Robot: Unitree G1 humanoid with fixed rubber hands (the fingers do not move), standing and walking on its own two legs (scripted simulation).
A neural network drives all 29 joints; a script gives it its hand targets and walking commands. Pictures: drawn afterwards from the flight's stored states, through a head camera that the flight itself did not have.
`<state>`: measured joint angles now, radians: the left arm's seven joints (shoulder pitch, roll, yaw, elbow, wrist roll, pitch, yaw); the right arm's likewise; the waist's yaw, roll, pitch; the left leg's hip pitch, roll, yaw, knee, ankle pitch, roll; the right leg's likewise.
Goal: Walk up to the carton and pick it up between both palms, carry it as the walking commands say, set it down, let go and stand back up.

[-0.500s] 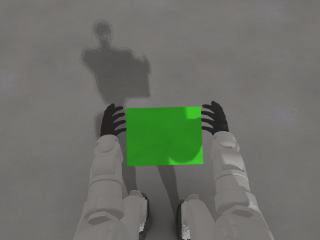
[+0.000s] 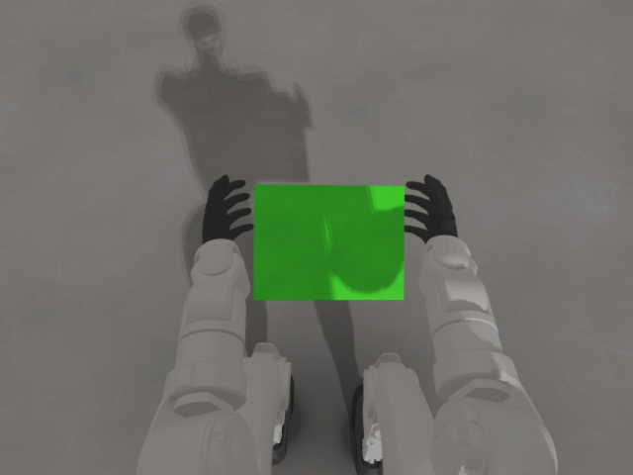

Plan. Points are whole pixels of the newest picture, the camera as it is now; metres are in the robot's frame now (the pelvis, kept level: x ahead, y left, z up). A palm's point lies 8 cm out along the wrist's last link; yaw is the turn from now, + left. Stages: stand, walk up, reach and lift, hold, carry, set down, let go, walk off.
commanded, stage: set down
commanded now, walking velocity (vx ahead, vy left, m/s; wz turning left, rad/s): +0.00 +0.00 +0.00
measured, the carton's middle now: (325, 241) +0.43 +0.01 -0.16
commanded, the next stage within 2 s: none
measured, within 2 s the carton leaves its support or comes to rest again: neither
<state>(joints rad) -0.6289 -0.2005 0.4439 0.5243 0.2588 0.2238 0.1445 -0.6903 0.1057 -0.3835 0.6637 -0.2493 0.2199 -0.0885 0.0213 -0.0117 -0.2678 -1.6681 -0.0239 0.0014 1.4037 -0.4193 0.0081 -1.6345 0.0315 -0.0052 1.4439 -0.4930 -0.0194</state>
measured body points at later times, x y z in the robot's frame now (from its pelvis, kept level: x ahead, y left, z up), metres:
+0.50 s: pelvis -0.02 +0.00 -0.08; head +0.22 -0.01 +0.30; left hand +0.43 +0.15 -0.16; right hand +0.45 -0.13 -0.17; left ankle +0.09 +0.11 -0.56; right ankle +0.07 -0.11 -0.56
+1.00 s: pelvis -0.03 -0.01 -0.15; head +0.25 -0.02 +0.20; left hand +0.44 +0.15 -0.25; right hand +0.47 -0.13 -0.26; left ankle +0.09 +0.11 -0.56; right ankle +0.07 -0.11 -0.56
